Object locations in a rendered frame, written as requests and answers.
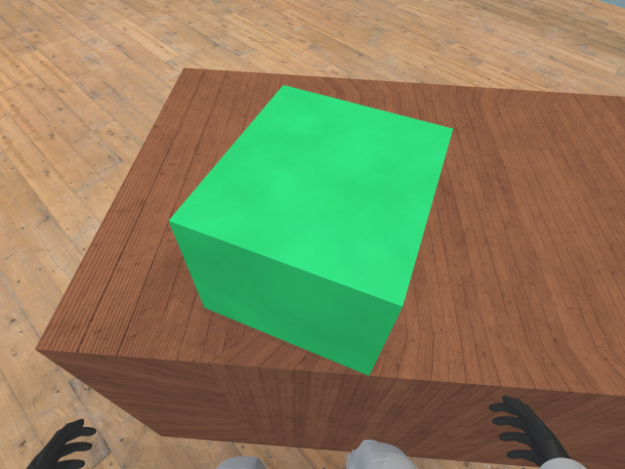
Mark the right robot hand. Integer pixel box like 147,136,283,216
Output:
489,396,571,467

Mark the left robot hand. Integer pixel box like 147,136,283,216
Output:
26,419,97,469

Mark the pedestal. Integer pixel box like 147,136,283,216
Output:
35,67,625,469

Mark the carton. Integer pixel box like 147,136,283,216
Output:
169,85,453,376

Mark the robot right thigh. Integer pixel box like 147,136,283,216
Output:
346,442,417,469

